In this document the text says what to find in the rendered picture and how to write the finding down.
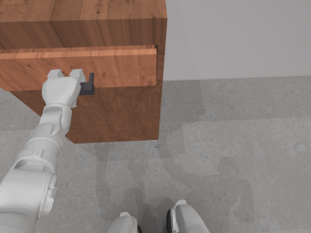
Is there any robot left hand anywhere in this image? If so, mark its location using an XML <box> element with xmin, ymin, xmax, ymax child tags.
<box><xmin>42</xmin><ymin>69</ymin><xmax>86</xmax><ymax>109</ymax></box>

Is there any drawer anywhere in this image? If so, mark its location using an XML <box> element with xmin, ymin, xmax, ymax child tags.
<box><xmin>0</xmin><ymin>45</ymin><xmax>156</xmax><ymax>91</ymax></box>

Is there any robot right shin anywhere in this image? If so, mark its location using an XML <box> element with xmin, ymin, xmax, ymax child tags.
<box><xmin>171</xmin><ymin>200</ymin><xmax>187</xmax><ymax>233</ymax></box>

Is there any cabinet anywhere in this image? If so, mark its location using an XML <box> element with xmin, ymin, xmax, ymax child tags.
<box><xmin>0</xmin><ymin>0</ymin><xmax>168</xmax><ymax>144</ymax></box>

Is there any robot left forearm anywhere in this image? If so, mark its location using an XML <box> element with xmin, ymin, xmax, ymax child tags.
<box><xmin>0</xmin><ymin>103</ymin><xmax>72</xmax><ymax>192</ymax></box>

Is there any robot shin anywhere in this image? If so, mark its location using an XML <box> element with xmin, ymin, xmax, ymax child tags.
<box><xmin>120</xmin><ymin>212</ymin><xmax>131</xmax><ymax>217</ymax></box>
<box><xmin>171</xmin><ymin>200</ymin><xmax>187</xmax><ymax>233</ymax></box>

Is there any left robot upper arm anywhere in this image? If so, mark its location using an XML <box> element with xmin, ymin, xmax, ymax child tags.
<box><xmin>0</xmin><ymin>168</ymin><xmax>58</xmax><ymax>233</ymax></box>

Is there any handle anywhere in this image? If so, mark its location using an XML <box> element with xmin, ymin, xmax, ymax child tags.
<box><xmin>79</xmin><ymin>73</ymin><xmax>95</xmax><ymax>96</ymax></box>

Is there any robot left shin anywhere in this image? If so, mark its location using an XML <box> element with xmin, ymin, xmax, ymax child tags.
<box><xmin>120</xmin><ymin>212</ymin><xmax>131</xmax><ymax>217</ymax></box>

